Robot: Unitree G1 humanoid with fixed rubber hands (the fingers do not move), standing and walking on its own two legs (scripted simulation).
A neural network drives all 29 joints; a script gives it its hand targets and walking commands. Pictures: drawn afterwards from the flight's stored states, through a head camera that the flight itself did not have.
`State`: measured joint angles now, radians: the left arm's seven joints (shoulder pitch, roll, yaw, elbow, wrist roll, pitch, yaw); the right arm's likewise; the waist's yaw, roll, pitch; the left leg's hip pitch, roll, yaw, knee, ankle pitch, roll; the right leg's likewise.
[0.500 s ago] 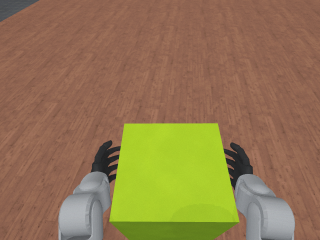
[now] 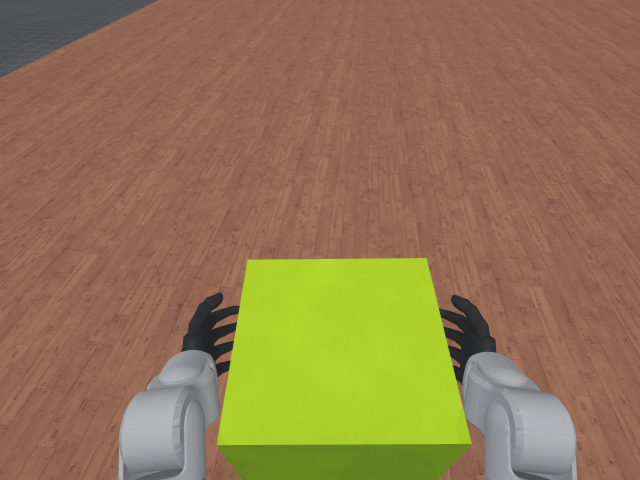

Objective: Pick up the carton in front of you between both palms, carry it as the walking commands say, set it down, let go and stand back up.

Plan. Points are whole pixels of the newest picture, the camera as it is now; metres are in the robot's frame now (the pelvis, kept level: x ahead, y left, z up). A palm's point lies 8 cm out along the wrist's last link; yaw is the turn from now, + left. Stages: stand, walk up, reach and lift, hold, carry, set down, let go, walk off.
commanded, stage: carry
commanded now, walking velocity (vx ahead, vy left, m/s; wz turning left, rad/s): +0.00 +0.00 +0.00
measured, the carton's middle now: (337, 385) +0.25 +0.00 +0.03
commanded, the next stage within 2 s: hold in 1.08 s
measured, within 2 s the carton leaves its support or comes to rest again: neither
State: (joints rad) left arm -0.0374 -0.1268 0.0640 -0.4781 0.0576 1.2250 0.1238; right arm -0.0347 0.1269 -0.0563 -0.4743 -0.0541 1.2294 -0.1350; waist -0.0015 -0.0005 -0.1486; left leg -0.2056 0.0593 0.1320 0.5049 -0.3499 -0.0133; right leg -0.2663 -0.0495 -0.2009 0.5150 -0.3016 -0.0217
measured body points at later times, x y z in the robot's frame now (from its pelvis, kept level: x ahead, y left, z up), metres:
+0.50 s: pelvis -0.01 +0.01 +0.00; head -0.03 +0.01 +0.45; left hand +0.27 +0.16 +0.06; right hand +0.27 -0.14 +0.05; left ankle -0.06 +0.11 -0.74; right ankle -0.02 -0.09 -0.74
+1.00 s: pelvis -0.03 +0.01 +0.00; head -0.03 +0.01 +0.45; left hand +0.28 +0.16 +0.04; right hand +0.28 -0.14 +0.04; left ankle -0.06 +0.11 -0.74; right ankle -0.02 -0.09 -0.74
